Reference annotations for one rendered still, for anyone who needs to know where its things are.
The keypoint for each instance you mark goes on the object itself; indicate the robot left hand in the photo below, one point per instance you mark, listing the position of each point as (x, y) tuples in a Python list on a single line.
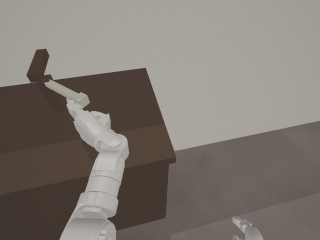
[(88, 124)]

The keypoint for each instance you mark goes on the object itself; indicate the tap lever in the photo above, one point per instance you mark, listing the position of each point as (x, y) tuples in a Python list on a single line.
[(78, 98)]

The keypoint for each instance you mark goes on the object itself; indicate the left robot forearm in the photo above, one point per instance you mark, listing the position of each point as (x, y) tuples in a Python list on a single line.
[(99, 201)]

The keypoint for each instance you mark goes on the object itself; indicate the robot left upper arm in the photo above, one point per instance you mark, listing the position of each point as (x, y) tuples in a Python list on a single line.
[(89, 229)]

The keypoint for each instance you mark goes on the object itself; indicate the counter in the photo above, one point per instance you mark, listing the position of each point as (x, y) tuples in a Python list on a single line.
[(45, 165)]

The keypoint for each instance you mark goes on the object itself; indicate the robot right hand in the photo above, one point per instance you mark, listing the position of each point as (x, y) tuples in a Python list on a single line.
[(251, 233)]

